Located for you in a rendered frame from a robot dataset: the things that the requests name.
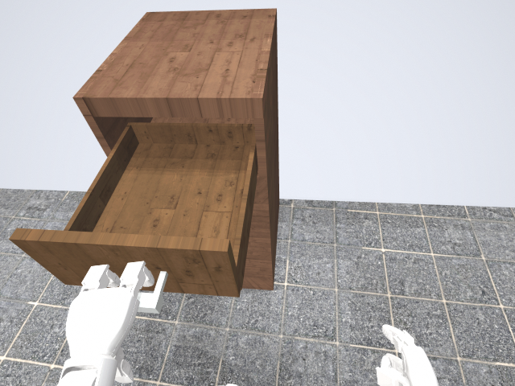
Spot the cabinet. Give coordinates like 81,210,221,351
73,8,279,290

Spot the robot left forearm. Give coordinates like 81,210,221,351
57,354,118,386

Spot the handle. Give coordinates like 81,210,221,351
137,271,168,314

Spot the drawer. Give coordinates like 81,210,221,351
9,122,258,298

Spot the left robot hand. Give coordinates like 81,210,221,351
66,261,155,384

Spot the right robot hand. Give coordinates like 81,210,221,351
376,324,439,386

